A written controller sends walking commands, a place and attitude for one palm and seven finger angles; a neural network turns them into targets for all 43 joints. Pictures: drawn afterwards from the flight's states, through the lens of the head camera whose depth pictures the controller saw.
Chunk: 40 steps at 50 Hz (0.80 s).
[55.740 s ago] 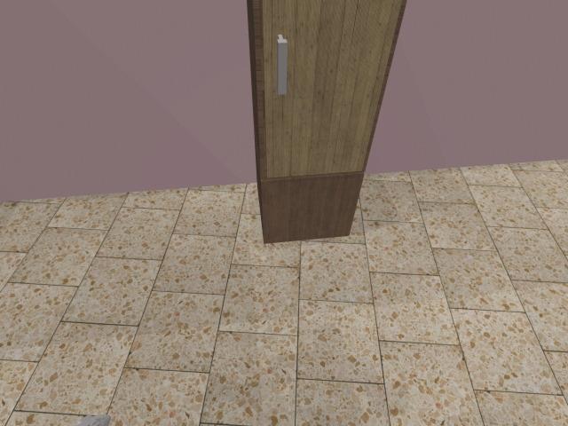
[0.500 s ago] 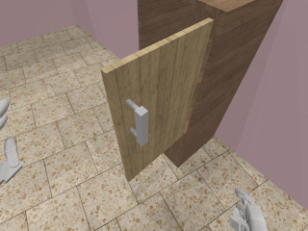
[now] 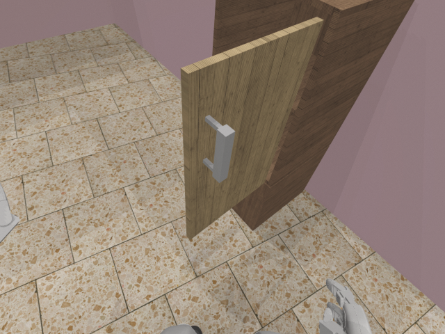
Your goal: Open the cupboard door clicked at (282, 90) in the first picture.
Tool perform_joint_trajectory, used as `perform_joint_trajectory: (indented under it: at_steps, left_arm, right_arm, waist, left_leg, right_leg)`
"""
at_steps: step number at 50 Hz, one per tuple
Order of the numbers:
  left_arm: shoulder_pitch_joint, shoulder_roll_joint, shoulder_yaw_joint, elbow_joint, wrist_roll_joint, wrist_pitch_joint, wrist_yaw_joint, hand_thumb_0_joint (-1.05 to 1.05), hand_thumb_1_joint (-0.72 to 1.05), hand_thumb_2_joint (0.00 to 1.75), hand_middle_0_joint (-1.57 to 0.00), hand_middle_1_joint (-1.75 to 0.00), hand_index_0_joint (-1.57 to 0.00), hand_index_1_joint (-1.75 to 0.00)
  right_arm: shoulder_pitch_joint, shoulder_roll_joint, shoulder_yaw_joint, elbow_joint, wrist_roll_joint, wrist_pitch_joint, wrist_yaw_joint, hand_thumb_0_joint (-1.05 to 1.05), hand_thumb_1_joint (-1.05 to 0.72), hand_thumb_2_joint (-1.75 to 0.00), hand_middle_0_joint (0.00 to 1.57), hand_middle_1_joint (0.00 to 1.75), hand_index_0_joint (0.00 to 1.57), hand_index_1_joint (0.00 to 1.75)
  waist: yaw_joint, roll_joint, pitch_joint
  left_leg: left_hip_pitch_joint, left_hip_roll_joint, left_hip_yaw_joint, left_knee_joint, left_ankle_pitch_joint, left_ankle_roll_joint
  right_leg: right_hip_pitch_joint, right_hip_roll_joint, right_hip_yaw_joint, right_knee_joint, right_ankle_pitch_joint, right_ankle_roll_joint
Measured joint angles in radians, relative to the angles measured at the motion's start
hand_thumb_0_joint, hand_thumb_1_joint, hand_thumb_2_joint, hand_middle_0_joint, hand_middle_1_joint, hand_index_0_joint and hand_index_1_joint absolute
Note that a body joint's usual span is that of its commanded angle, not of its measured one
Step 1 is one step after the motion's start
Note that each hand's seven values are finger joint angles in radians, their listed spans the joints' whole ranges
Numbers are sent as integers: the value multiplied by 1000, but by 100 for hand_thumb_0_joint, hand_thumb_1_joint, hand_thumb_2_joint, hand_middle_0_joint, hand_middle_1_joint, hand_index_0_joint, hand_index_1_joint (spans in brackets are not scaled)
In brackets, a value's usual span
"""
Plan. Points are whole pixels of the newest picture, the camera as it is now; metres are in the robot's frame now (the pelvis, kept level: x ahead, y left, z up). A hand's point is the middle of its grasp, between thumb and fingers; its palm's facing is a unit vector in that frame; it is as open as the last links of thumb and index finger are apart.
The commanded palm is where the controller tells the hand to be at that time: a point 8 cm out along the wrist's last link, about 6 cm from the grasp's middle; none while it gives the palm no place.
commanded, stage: step back with the hand held close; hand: left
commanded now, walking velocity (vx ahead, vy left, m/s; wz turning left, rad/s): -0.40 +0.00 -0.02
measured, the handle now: (215, 149) +0.43 +0.05 +0.08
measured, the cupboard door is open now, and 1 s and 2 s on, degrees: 93 93 93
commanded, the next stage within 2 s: stop stepping back and stand still in 0.30 s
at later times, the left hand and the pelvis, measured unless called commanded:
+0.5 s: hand (17, 305) +0.12 +0.23 +0.17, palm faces +0.23 -0.84 -0.49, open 7.4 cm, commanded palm +0.06 +0.28 +0.18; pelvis -0.11 -0.01 +0.01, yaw -6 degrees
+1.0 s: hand out of the picture +0.01 +0.26 +0.17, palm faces +0.41 -0.77 -0.48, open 7.5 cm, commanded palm -0.05 +0.30 +0.18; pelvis -0.20 +0.00 +0.00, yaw -2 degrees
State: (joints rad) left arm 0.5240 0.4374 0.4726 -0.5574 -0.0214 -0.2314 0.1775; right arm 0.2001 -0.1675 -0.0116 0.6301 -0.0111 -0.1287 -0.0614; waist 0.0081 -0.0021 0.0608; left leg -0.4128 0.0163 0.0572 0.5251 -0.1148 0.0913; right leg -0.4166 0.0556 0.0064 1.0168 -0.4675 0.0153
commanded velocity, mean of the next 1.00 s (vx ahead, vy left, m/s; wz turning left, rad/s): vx -0.02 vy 0.00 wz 0.03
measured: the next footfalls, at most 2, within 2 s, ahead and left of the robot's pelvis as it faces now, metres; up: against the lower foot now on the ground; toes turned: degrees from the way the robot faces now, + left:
right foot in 0.20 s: -0.12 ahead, -0.14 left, +0.00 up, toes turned -7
right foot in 0.58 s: -0.13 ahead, -0.09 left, +0.00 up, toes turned -3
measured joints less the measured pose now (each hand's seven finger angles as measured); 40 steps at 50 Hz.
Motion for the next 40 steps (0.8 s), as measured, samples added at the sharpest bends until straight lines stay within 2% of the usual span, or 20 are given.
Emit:
perform_joint_trajectory:
  at_steps: [3,7,9,10,11,13,15,16,18,19,21,23,26,28,29,30,32,34,36,40]
  left_arm:
    - [12,-22,-22,-4,-11,17,3,1,89,90,-21,-31,-21,-30]
    - [10,-30,-67,1,-26,40,-8,1,89,90,-21,-31,-20,-30]
    - [12,-4,-65,-3,-38,40,-20,1,89,90,-21,-31,-20,-30]
    - [20,19,-50,-13,-44,35,-24,1,89,90,-21,-31,-20,-30]
    - [17,26,-48,-14,-47,24,-31,1,89,90,-21,-31,-20,-30]
    - [11,21,-67,-6,-45,11,-47,1,89,90,-21,-31,-21,-30]
    - [23,31,-71,-16,-39,12,-60,1,89,90,-22,-31,-21,-30]
    - [29,36,-67,-23,-37,15,-65,1,89,90,-22,-31,-21,-30]
    - [3,50,-57,-13,-40,24,-72,1,88,90,-22,-31,-21,-30]
    - [-17,56,-52,2,-41,25,-74,1,88,90,-22,-31,-21,-30]
    - [-29,66,-41,22,-44,24,-74,1,89,90,-22,-31,-21,-30]
    - [3,70,-31,12,-47,34,-65,1,89,90,-22,-31,-21,-30]
    - [86,68,-29,-21,-47,52,-50,1,89,90,-22,-31,-21,-30]
    - [122,70,-32,-30,-40,64,-41,1,89,90,-22,-31,-21,-30]
    - [140,81,-22,-41,-36,70,-37,1,89,90,-22,-31,-21,-30]
    - [144,78,-19,-47,-34,72,-37,1,89,90,-22,-31,-21,-30]
    - [132,58,-26,-45,-26,74,-42,1,89,90,-22,-31,-21,-30]
    - [90,23,-43,-3,-16,65,-41,1,88,90,-22,-31,-21,-30]
    - [36,-17,-57,55,-1,57,-31,1,88,90,-22,-31,-21,-30]
    - [-37,-88,-92,124,18,59,-11,1,89,90,-22,-31,-21,-30]
  right_arm:
    - [4,10,11,6,-2,-11,11,1,-91,-90,20,30,21,30]
    - [-15,13,24,-4,-7,-14,19,1,-90,-90,20,30,21,30]
    - [-38,16,29,-18,-11,-4,22,1,-90,-90,20,30,21,30]
    - [-55,18,35,-28,-10,3,23,1,-90,-90,20,30,21,30]
    - [-76,11,37,-28,-10,7,22,1,-90,-90,20,30,21,30]
    - [-93,-10,34,-6,-8,15,15,1,-90,-90,20,30,21,30]
    - [-71,-15,32,5,7,24,2,1,-90,-90,20,30,21,30]
    - [-55,-20,35,2,12,30,-6,1,-90,-90,20,30,21,30]
    - [-49,-22,30,5,16,33,-19,1,-91,-90,20,30,21,30]
    - [-53,-21,26,8,13,28,-19,1,-91,-90,20,30,21,30]
    - [-59,-21,20,10,1,6,-8,1,-91,-90,20,30,20,30]
    - [-49,-18,17,-1,1,-7,4,1,-91,-90,20,30,20,30]
    - [-10,-18,14,-29,1,-6,8,1,-91,-90,20,30,21,30]
    - [16,-20,9,-40,0,2,4,1,-91,-90,20,30,20,30]
    - [25,-20,8,-46,2,7,3,1,-91,-90,20,30,20,30]
    - [23,-26,5,-38,1,14,1,1,-91,-90,20,30,20,30]
    - [23,-37,1,7,-3,30,0,1,-91,-90,20,30,20,30]
    - [45,-38,0,51,0,37,-8,1,-91,-90,20,30,20,30]
    - [70,-37,5,74,0,31,-23,1,-91,-90,20,30,20,30]
    - [101,-64,5,68,-3,-10,-41,1,-91,-90,20,30,21,30]
  waist:
    - [14,6,-36]
    - [18,9,-69]
    - [20,-12,-73]
    - [27,-42,-70]
    - [33,-41,-59]
    - [36,-6,-39]
    - [31,-15,-49]
    - [25,-20,-58]
    - [6,-41,-48]
    - [1,-49,-33]
    - [-13,-46,-11]
    - [-27,-42,-2]
    - [-41,-30,-19]
    - [-46,-26,-35]
    - [-42,-45,-45]
    - [-25,-46,-44]
    - [6,-48,-53]
    - [26,-55,-86]
    - [33,-65,-118]
    - [9,-32,-146]
  left_leg:
    - [21,19,12,-120,72,-7]
    - [24,27,29,-252,168,-20]
    - [-3,18,50,-261,193,-32]
    - [-33,6,75,-227,184,-42]
    - [-71,11,80,-164,151,-56]
    - [-100,22,32,-16,-6,-87]
    - [-75,0,2,77,-69,-100]
    - [-40,-8,-8,59,-23,-100]
    - [-8,-31,-9,-1,-5,-41]
    - [2,-36,-8,-30,14,-27]
    - [23,-31,-15,-95,67,-22]
    - [44,-21,-23,-156,119,-28]
    - [55,-13,-35,-216,151,-42]
    - [28,-23,-40,-204,89,-60]
    - [-14,-40,-28,-147,-2,-78]
    - [-64,-45,-36,-24,-86,-94]
    - [-141,-50,-53,277,-150,-115]
    - [-140,-34,-46,431,-176,-119]
    - [-67,-11,-31,398,-202,-104]
    - [159,27,-36,70,-256,-63]
  right_leg:
    - [107,-12,-28,-133,-36,-8]
    - [256,-14,-57,-404,-21,-30]
    - [319,-25,-57,-567,63,-51]
    - [335,-50,-40,-634,123,-69]
    - [331,-55,-30,-648,122,-50]
    - [320,-31,-20,-610,110,-15]
    - [315,-35,-9,-576,96,0]
    - [306,-36,-10,-550,87,4]
    - [252,-49,-10,-442,89,9]
    - [211,-41,9,-357,37,6]
    - [136,-8,33,-210,-50,0]
    - [99,9,21,-159,-54,-3]
    - [120,7,-35,-244,-46,-20]
    - [180,2,-70,-383,-52,-38]
    - [209,-17,-66,-484,-57,-56]
    - [195,-24,-65,-510,44,-70]
    - [163,-38,-66,-498,193,-79]
    - [158,-51,-69,-509,213,-70]
    - [159,-69,-76,-536,231,-62]
    - [133,-82,-107,-519,248,-44]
